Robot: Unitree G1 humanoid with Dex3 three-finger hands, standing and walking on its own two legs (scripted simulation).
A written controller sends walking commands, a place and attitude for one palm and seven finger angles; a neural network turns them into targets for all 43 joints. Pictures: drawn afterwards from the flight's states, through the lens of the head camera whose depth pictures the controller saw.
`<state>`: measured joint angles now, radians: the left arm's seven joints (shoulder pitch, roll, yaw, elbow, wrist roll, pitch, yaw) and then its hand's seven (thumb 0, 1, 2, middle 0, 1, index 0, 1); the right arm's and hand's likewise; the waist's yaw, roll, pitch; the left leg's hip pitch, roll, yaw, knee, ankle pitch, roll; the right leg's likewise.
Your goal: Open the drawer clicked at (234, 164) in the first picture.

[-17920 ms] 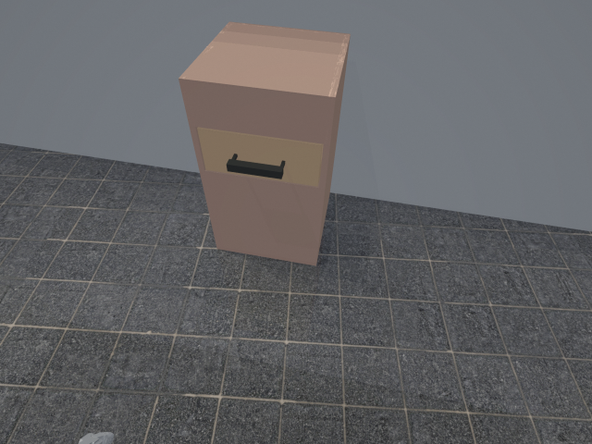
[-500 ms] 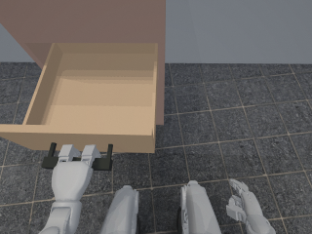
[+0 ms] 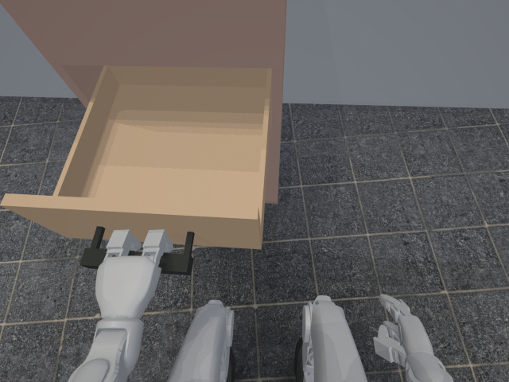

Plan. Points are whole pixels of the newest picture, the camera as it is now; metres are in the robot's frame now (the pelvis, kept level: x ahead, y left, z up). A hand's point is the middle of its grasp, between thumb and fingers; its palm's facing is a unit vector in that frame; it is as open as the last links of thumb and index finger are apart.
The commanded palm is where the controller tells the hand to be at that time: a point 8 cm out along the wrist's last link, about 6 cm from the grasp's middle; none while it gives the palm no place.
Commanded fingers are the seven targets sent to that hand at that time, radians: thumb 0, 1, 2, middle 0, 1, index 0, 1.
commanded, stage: open the thumb to release the handle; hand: left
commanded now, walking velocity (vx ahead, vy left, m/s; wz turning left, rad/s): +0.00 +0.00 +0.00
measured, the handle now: (141, 248) +0.32 +0.21 -0.05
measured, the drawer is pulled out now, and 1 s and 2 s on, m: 0.29 0.29 0.28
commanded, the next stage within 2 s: lift the hand off the handle in 0.30 s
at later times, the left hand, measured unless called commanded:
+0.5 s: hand (143, 281) +0.27 +0.21 -0.07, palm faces -0.02 -0.06 -1.00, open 13.6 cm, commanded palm +0.25 +0.21 -0.02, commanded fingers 0.00 -0.50 0.30 -0.30 -1.20 -0.30 -1.20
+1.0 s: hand (140, 277) +0.27 +0.21 -0.06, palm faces -0.08 -0.07 -0.99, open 13.5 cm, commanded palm +0.27 +0.20 +0.00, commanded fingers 0.00 -0.50 0.30 -0.30 -1.20 -0.30 -1.20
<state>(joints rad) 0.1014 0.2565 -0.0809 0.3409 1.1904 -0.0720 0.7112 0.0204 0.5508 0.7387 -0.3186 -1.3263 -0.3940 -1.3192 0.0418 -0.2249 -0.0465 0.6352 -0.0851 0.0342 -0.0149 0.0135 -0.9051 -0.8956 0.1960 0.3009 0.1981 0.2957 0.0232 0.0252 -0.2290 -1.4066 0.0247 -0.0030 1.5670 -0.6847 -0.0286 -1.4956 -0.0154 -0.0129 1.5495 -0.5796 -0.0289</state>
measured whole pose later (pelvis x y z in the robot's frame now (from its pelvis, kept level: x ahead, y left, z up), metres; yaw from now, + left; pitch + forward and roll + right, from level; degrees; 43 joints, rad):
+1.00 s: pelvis -0.02 +0.01 +0.02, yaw +0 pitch +27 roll +0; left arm -0.03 0.28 -0.13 0.50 1.16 -0.03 0.66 0.00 -0.49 0.30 -0.32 -1.20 -0.38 -1.22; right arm 0.08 -0.21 -0.04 0.66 -0.07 0.01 -0.04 0.01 -0.90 -0.90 0.20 0.30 0.20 0.30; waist -0.01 0.04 -0.21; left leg -1.34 0.01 -0.01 1.48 -0.62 -0.01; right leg -1.40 -0.02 -0.02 1.43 -0.51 -0.01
